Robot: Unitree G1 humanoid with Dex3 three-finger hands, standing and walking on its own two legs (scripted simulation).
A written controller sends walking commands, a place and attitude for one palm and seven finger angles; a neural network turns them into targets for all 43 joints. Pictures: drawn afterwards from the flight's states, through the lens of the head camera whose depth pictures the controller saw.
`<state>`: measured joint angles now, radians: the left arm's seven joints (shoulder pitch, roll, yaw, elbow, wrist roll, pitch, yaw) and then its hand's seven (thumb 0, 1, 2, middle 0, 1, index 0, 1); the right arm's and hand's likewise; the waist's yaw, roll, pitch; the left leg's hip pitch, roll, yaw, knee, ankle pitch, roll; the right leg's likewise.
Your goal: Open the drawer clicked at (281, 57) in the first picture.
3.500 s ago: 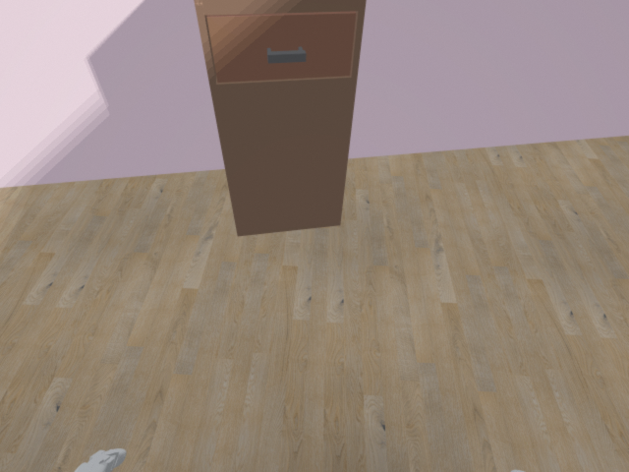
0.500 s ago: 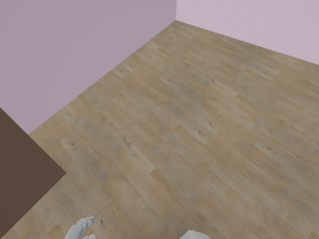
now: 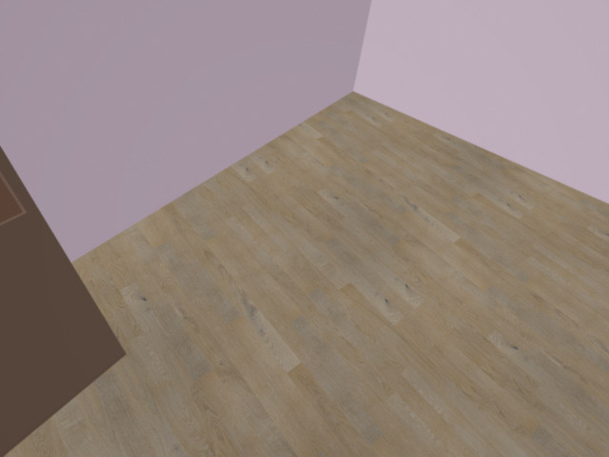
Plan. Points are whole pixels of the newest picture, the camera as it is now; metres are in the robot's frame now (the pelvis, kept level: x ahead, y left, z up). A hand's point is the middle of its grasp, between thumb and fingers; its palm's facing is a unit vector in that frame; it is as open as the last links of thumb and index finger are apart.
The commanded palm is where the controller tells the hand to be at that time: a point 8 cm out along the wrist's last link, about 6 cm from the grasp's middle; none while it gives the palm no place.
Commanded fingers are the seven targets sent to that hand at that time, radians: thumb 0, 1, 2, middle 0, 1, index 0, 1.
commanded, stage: turn to face it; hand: left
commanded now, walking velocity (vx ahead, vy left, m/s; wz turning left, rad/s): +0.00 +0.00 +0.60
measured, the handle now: out of the picture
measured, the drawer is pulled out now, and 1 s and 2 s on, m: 0.00 0.00 0.00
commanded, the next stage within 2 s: take the last steps up to it in 1.40 s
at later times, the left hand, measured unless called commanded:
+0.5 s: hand out of the picture +0.01 +0.17 -0.14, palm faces +0.31 -0.91 -0.29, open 7.4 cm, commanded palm none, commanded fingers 0.00 0.90 0.90 -0.20 -0.30 -0.20 -0.30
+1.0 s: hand out of the picture -0.14 +0.21 -0.17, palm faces +0.60 -0.75 -0.28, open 7.4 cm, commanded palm none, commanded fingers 0.00 0.90 0.90 -0.20 -0.30 -0.20 -0.30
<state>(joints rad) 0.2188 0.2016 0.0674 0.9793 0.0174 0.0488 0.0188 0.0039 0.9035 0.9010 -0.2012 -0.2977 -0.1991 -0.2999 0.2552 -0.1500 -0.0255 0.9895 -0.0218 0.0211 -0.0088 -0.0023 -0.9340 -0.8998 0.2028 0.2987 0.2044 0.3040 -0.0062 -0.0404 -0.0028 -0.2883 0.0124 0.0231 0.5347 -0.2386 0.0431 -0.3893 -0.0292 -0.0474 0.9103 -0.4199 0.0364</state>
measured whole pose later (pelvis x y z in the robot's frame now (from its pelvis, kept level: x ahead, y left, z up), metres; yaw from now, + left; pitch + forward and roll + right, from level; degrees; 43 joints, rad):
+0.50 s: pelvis -0.03 -0.05 +0.00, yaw +17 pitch +0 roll +2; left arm 0.19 0.17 0.05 0.91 0.01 0.03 0.03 0.00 0.90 0.90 -0.20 -0.30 -0.20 -0.30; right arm 0.24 -0.26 -0.11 0.96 -0.02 0.08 0.02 0.00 -0.91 -0.90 0.20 0.30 0.20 0.30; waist -0.04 0.04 0.02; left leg -0.56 -0.04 -0.02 1.09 -0.35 -0.05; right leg -0.17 -0.05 -0.09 0.47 -0.30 -0.02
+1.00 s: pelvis -0.05 -0.01 +0.00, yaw +35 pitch +0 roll +0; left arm 0.22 0.28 0.09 0.92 0.01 0.06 0.01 0.01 0.91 0.90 -0.20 -0.30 -0.20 -0.30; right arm 0.14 -0.23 -0.05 0.90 -0.02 0.02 0.01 0.00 -0.91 -0.90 0.20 0.30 0.20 0.30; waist 0.01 -0.03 0.08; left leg -0.26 -0.01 0.02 0.52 -0.27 0.03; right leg -0.48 -0.11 -0.04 1.08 -0.43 0.10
